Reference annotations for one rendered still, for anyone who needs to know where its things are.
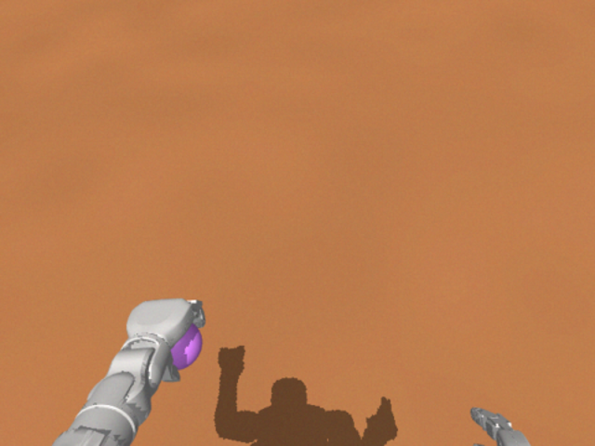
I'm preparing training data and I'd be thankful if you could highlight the left robot hand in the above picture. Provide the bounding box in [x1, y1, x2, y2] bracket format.
[126, 298, 205, 382]

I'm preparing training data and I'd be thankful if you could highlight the right robot hand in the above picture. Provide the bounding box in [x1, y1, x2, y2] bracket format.
[470, 407, 531, 446]

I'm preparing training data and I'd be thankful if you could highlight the ball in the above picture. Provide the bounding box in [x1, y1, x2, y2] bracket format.
[170, 323, 203, 370]

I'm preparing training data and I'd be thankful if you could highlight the left robot arm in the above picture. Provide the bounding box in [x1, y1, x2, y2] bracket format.
[51, 334, 171, 446]

